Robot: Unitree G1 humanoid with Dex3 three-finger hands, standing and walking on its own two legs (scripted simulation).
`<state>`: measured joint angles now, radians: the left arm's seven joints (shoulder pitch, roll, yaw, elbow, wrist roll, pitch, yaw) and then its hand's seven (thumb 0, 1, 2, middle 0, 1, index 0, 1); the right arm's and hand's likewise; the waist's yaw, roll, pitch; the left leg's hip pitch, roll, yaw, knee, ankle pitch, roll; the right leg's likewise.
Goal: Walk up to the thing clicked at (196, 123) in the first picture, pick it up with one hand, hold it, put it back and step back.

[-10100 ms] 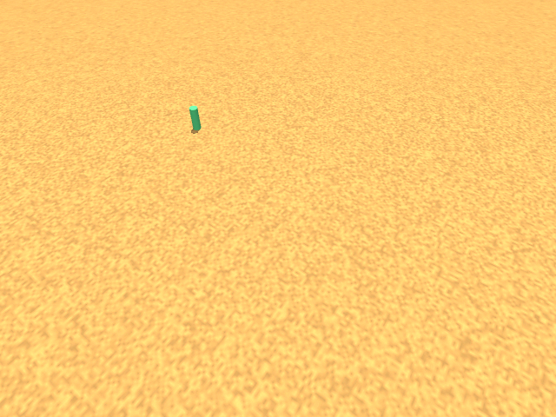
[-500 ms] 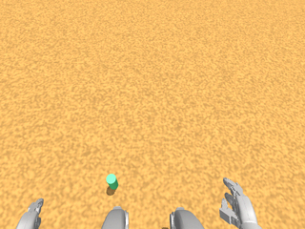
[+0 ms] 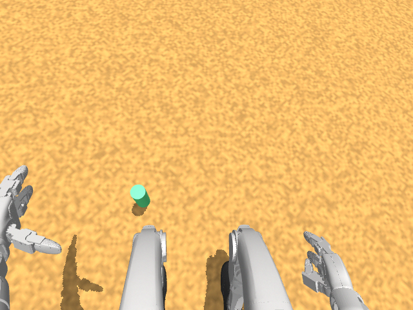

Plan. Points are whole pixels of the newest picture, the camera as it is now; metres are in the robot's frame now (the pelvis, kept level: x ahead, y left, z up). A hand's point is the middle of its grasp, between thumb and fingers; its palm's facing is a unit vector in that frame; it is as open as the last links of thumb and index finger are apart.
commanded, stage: go down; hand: left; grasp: from the side
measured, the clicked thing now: (140, 196) +0.42 +0.20 -0.48
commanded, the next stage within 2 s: approach in 1.36 s
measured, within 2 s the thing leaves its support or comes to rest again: neither
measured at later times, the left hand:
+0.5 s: hand (41, 198) +0.34 +0.35 -0.13, palm faces +0.07 -0.99 -0.15, open 17.1 cm
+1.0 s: hand (43, 191) +0.36 +0.36 -0.15, palm faces +0.05 -0.99 -0.12, open 17.4 cm
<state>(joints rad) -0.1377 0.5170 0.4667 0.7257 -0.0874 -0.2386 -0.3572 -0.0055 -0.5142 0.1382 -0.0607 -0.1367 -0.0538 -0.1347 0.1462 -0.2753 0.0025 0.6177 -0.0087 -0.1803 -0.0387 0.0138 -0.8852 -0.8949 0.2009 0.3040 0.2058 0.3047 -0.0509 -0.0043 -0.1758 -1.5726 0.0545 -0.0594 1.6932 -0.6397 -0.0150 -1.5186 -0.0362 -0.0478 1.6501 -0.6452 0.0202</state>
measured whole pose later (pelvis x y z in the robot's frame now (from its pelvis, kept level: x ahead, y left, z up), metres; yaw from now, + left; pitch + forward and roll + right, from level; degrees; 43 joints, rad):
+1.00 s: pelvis -0.03 +0.00 -0.14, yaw -3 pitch +32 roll -7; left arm -0.50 0.79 0.71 0.99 -0.18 -0.38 -0.69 -0.01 -0.52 0.09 -0.04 -0.08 -0.03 -0.07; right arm 0.11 -0.34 0.08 0.68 -0.03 -0.18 -0.02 0.01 -0.91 -0.90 0.20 0.30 0.21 0.30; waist -0.08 -0.02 -0.13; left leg -2.06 0.04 -0.12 2.17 -0.68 -0.02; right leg -1.99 -0.03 -0.07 2.10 -0.68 0.02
